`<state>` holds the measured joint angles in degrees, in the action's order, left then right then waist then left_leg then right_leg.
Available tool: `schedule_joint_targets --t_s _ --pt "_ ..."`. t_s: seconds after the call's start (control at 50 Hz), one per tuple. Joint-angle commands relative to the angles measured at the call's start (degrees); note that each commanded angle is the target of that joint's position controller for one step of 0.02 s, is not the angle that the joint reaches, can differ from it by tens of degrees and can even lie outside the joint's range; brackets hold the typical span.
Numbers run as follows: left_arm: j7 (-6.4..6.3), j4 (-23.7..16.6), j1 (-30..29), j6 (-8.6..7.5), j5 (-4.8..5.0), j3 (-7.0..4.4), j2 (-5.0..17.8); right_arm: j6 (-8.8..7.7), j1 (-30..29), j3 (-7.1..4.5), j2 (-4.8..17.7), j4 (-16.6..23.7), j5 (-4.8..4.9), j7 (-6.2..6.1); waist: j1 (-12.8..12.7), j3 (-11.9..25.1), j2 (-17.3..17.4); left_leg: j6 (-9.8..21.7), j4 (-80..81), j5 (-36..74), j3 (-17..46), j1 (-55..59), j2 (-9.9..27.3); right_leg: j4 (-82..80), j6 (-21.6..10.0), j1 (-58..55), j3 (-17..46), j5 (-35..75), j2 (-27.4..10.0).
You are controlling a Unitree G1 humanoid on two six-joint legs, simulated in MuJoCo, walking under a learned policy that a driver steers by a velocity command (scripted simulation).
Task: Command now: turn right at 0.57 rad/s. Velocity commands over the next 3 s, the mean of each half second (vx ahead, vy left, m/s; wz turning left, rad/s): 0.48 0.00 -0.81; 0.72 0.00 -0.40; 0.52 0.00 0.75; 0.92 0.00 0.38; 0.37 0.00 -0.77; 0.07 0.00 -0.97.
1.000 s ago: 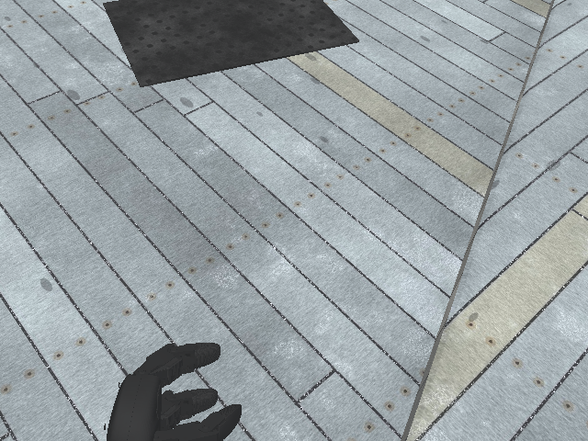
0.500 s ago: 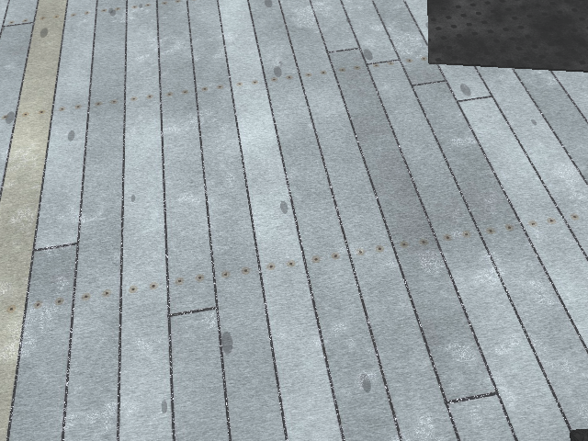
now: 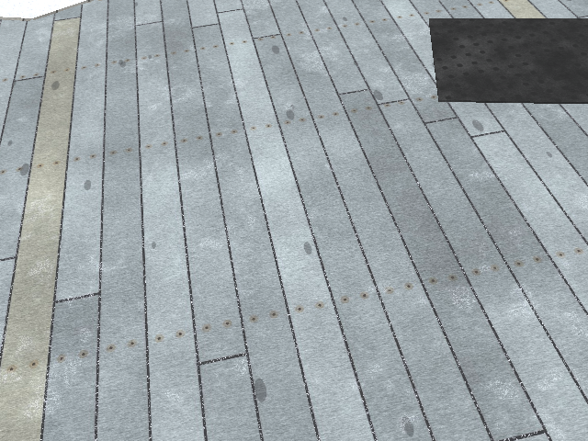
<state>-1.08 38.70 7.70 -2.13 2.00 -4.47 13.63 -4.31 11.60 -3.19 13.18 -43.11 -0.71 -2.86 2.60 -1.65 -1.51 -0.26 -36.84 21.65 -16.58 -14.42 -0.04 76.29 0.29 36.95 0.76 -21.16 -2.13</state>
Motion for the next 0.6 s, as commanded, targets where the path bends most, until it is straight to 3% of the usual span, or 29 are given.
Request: schedule_joint_targets --t_s 0.02,0.04,0.06,0.08,0.1,0.12,0.14,0.16,0.18,0.2,0.22,0.24,0.26,0.28,0.3,0.32,0.34,0.36,0.4,0.42,0.44,0.46,0.5,0.52,0.54,0.56,0.58,0.6 --pt "2.11 -9.43 -13.01 -2.98 -0.91 -0.96 3.91 -1.92 4.42 -1.29 5.98 1.06 0.17 -2.25 3.49 -3.03 -0.17 10.12 19.66 -23.02 29.02 13.46 24.66 -2.2 1.91 25.66 4.1 6.87 -3.45" --pt "2.8 -9.81 -12.32 -3.44 -1.12 -0.91 4.03 -2.29 2.56 -0.95 5.7 1.71 0.13 -3.19 1.8 -3.88 -2.31 7.79 19.92 -29.83 25.16 7.71 21.86 -12.44 2.15 19.63 3.9 16.45 -3.83" --pt "3.8 -7.98 -9.02 -3.84 -0.77 -0.51 3.43 -2.28 -2.97 -0.62 5.13 2.92 -0.25 -3.6 -0.49 -6.15 -4.39 6.11 20.45 -39.92 17.23 -7.83 15.75 -29.62 2.39 2.44 -1.61 28.6 -1.04" --pt "5.0 -5.91 -5.3 -4.17 -1.35 -1.32 2.73 -3.08 -3.04 -1.44 6.76 2.29 -0.25 -2.89 -1.18 -2.63 -2.14 5.38 21.88 -46.28 14.59 -17.94 14.62 -34.31 1.46 -15.91 -4.49 41.03 1.97" --pt "5.59 -5.01 -2.11 -3.79 -0.65 -2.06 2.07 -3.55 -3.41 -2.29 7.98 1.23 0.51 -2.16 -2.91 -0.19 1.68 4.7 21.9 -47.76 13.33 -18.05 15.45 -36.17 0.15 -22.04 -3.52 44.75 2.43" --pt "5.8 -3.67 -0.6 -3.55 -0.12 -2.68 2.91 -3.59 -3.44 -2.91 7.41 0.87 1.26 -1.37 -2.91 0.17 0.97 3.64 18.11 -47.74 10.4 -14.87 13.42 -41.32 -0.95 -24.62 -3.13 44.79 2.6" --pt "5.65 -2.58 -0.81 -3.57 -1.47 -3.11 3.68 -2.86 1.88 -3.46 6.73 -0.12 1.7 -0.13 -1.04 2.04 -3.83 2.97 13.62 -44.29 6.62 -7.31 7.89 -47.45 -1.64 -26.68 -4.8 40.12 6.98" --pt "4.64 -3.61 -1.52 -2.42 -1.9 -3.18 1.93 -1.83 4.41 -4.31 7.57 -0.89 1.07 0.83 -2.06 4.97 -3.25 2.11 14.68 -39.04 5.16 -1.13 5.72 -46.45 -3.4 -27.46 -4.09 31.33 9.09" --pt "3.14 -4.55 -0.97 -0.7 -1.3 -3.19 1.49 -0.98 4.75 -5.11 8.3 -0.35 -0.31 1.58 -2.67 5.07 0.12 0.88 12.29 -36.27 4.76 -0.08 6.64 -40.19 -5.06 -25.51 -3.85 22.09 9.13" --pt "1.88 -5.56 2.19 0.43 -0.01 -3.13 3.61 -0.05 7.95 -5.23 8.17 0.97 -0.43 2.18 -3.05 2.25 0.89 0.71 0.44 -37.06 5.79 -8.02 10.21 -36.55 -10.69 -27.2 2.59 10.66 3.54" --pt "1.58 -5.07 14.12 0.92 1.97 -4.64 10.51 0.28 9.57 -3.51 4.17 3.48 -0.9 2.79 -7.86 8.72 -7.62 -0.54 -23.2 -46.33 5.96 -18.91 6.22 -39.64 -21.12 -38.55 22.96 -6.26 -3.48" --pt "1.99 -3.29 25.67 0.25 2.04 -6.69 20.73 -1.97 5.88 -1.88 0.39 8.16 2.62 4.17 -11.25 12.68 -14.03 -1.98 -39.58 -63.18 18.86 -43.81 -4.01 -60.3 -34.38 -55.03 63.98 -42.64 -16.26" --pt "1.29 -1.86 26.24 -0.84 -0.27 -6.85 19.27 -3.96 -2.03 -3.03 4.98 9.62 7.08 4.67 -12.37 9.16 -9.95 0.89 -45.13 -55.23 28.57 -58.14 -1.24 -65.58 -31.47 -54.34 78.73 -57.28 -20.55" --pt "0.43 -2.37 21.79 -1.7 -0.59 -5.38 14.99 -4.45 -5.26 -3.48 8.47 8.56 5.63 4.74 -11.98 7.75 -9.42 2.2 -47.47 -50.7 30.17 -59.35 -0.32 -63.33 -26.35 -52.1 74.9 -53.53 -18.33" --pt "0.02 -3.01 17.75 -1.78 -1.28 -4.51 13.06 -4.21 -4.19 -3.43 8.7 7.28 2.44 4.31 -9.4 8.3 -6.16 1.68 -47.04 -49.08 29.96 -54.38 0.81 -60.32 -22.98 -45.22 67.42 -46.44 -16.05" --pt "-0.02 -3.95 11.49 -1.43 -2.42 -3.75 11.92 -3.5 -3.88 -3.65 8.73 7.11 0.16 3.7 -5.73 6.05 -3.85 1.03 -43.37 -48.79 28.67 -46.51 1.97 -57.61 -19.9 -32.03 58.66 -39.3 -13.24" --pt "-0.26 -5.45 4.08 -1.03 -3.46 -2.73 9.98 -2.57 -1.71 -4.01 8.7 6.28 -0.01 3.55 -0.97 4.45 -2.95 0.58 -37.09 -46.96 27.85 -34.16 2.75 -57.54 -17.3 -16.48 49.06 -31.45 -9.23" --pt "-0.87 -7.01 -1.57 -0.72 -3.08 -2.73 9.99 -1.8 1.14 -4.0 8.25 5.42 -0.12 3.52 2.29 4.97 -4.07 -0.41 -32.62 -41.8 24.81 -21.42 2.2 -59.65 -15.26 -4.56 39.65 -23.19 -4.85" --pt "-1.93 -7.8 -5.08 0.0 -1.13 -3.18 11.57 -0.87 4.69 -3.27 5.94 4.68 -0.6 3.41 4.88 5.99 -4.2 -3.64 -27.67 -33.35 19.53 -4.1 1.16 -59.41 -12.57 8.69 25.1 -10.54 0.64" --pt "-2.17 -7.84 -4.7 0.19 0.07 -3.21 11.48 -0.57 4.02 -2.49 4.48 5.52 -0.32 3.12 4.66 5.43 -3.53 -4.86 -23.04 -32.4 18.54 1.39 1.41 -58.69 -11.87 11.38 20.92 -9.04 1.85" --pt "-2.47 -7.29 -2.48 0.12 0.8 -3.33 11.27 -0.29 2.19 -1.85 3.89 6.8 0.95 2.84 3.56 3.74 -3.39 -5.68 -17.29 -33.82 19.41 5.36 1.9 -57.17 -12.04 13.38 21.07 -10.98 1.9" --pt "-2.63 -6.98 -1.17 0.11 0.93 -3.12 10.02 0.01 2.29 -1.86 4.18 7.38 2.12 2.52 3.51 2.66 -2.8 -6.41 -12.67 -35.4 19.86 7.76 1.56 -55.14 -12.03 13.02 21.9 -13.43 2.12" --pt "-2.17 -7.77 -2.58 -0.01 -0.44 -2.12 6.87 0.24 11.04 -2.94 5.67 5.67 4.13 1.94 8.19 2.9 -3.26 -5.69 -4.6 -34.39 18.59 14.89 1.39 -48.31 -10.57 11.58 22.22 -17.34 2.95" --pt "-1.45 -8.6 -2.66 -0.21 -1.22 -1.11 3.62 -0.04 18.41 -3.45 6.41 3.29 4.16 1.99 10.86 3.59 -0.44 -4.81 -1.0 -36.36 18.01 20.77 1.71 -38.51 -9.08 13.42 20.51 -17.82 5.07" --pt "-0.59 -9.64 -2.89 -0.92 -1.15 0.71 -3.01 -0.79 23.95 -3.32 7.0 1.55 2.69 2.56 11.97 3.46 10.27 -3.55 1.45 -43.97 23.03 23.78 6.2 -15.22 -6.46 18.88 13.22 -13.73 11.03" --pt "-0.2 -11.18 5.4 -2.07 -0.63 3.04 -10.38 -1.67 20.39 -1.36 8.16 5.27 -0.3 3.95 2.78 3.58 24.57 2.56 2.48 -32.23 44.03 21.48 19.62 7.86 -5.7 28.48 12.09 -18.27 11.8" --pt "0.83 -12.93 6.34 -2.82 1.76 1.99 -4.81 -2.48 15.58 -3.12 13.3 6.85 -1.05 4.92 -1.29 3.3 28.28 8.37 22.88 -59.77 72.0 18.95 29.36 14.01 -5.61 36.19 12.72 -8.7 4.91" --pt "0.88 -12.92 0.45 -2.07 2.14 0.92 0.57 -2.23 11.92 -3.28 12.17 7.22 0.34 4.69 -0.31 -2.39 16.39 9.59 26.39 -79.38 68.97 15.09 28.55 20.81 -4.93 39.94 10.03 -0.85 0.16"
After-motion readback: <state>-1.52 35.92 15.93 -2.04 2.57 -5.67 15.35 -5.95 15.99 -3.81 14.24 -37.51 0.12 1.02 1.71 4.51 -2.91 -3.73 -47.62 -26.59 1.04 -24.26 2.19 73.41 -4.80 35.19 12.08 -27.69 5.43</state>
